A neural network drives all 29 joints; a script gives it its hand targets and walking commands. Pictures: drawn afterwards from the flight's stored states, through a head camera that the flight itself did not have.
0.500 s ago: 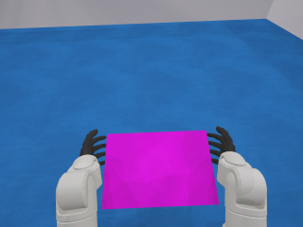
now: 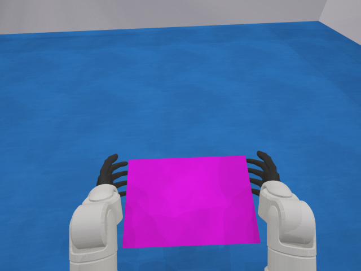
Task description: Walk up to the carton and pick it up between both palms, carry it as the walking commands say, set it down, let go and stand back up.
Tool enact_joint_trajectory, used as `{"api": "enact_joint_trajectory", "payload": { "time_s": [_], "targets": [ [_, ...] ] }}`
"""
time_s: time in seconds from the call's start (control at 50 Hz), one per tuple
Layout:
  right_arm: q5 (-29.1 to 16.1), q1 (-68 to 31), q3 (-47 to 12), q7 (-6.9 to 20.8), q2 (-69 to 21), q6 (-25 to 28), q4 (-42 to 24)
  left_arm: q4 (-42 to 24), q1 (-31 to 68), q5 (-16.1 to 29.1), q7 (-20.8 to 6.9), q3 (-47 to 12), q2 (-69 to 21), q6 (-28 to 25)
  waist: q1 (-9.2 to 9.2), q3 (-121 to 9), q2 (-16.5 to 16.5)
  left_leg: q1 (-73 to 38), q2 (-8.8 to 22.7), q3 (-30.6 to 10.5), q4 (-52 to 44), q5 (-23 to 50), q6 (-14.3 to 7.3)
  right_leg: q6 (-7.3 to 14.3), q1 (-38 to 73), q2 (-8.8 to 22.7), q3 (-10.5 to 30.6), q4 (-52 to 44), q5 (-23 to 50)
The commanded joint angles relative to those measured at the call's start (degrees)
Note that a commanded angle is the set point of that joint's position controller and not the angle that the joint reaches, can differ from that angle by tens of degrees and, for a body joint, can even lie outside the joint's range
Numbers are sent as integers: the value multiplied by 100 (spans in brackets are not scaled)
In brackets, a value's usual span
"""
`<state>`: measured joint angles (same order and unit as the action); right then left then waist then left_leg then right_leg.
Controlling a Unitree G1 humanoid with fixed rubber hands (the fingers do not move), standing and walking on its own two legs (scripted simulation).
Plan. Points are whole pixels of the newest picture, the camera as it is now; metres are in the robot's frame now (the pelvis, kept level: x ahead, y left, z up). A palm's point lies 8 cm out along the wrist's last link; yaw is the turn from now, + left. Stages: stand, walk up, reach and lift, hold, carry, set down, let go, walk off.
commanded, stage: carry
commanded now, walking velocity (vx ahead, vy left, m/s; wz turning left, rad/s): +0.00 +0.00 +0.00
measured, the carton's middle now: (188, 205) +0.27 +0.00 +0.01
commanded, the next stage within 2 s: none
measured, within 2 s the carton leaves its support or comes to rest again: neither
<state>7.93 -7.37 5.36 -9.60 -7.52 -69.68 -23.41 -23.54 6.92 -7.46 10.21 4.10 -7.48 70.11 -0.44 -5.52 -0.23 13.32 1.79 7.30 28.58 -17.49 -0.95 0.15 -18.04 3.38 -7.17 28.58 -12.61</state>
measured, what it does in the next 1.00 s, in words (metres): stands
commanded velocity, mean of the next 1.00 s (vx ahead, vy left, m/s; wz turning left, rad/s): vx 0.00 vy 0.00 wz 0.00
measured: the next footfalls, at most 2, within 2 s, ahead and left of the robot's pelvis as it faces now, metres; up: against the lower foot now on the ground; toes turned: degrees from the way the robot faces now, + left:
none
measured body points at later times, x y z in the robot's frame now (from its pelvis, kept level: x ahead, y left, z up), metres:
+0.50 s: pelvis +0.00 -0.01 +0.00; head -0.01 -0.01 +0.45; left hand +0.27 +0.16 +0.09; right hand +0.28 -0.17 +0.09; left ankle -0.03 +0.10 -0.74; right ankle +0.02 -0.12 -0.74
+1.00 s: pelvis +0.00 -0.01 +0.00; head -0.01 -0.01 +0.45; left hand +0.28 +0.15 +0.07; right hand +0.29 -0.18 +0.07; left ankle -0.03 +0.10 -0.74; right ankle +0.02 -0.12 -0.74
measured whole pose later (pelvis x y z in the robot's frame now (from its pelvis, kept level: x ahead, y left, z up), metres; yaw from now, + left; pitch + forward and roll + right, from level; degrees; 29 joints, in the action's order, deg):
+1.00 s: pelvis +0.00 -0.01 +0.00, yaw +0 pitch +3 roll +0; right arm 9.2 -9.1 6.9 -8.4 -7.7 -60.4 -12.8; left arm -12.9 8.3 -8.8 8.7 5.9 -7.6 60.6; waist 0.2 -5.9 0.2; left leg 14.5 2.8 6.5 29.7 -18.0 0.1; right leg 1.1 -18.8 2.6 -8.0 29.4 -13.4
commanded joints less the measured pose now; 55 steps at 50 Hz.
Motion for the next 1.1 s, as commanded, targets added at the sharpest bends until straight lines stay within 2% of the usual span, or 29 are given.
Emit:
{"api": "enact_joint_trajectory", "payload": {
  "time_s": [0.0, 0.48, 1.08],
  "targets": [
    [-2143, -2286, -3595, 1430, -5220, 97, -309, -407, 2338, 2227, -1503, -3688, -5230, -124, 5, -1146, 38, -218, 667, -511, -413, 1505, -84, 173, 620, 521, 445, -244, 1220],
    [-2013, -2283, -3455, 1418, -5028, 337, -95, -177, 2321, 2084, -1488, -3524, -5047, -368, 19, -1187, 22, -152, 654, -499, -345, 1344, -52, 196, 604, 511, 438, -221, 1307],
    [-1682, -2373, -3024, 1431, -4709, 1208, 721, 655, 2369, 1697, -1500, -3004, -4759, -1248, 63, -1295, 17, -97, 621, -504, -264, 1177, -13, 214, 703, 518, 416, -188, 1476]
  ]
}}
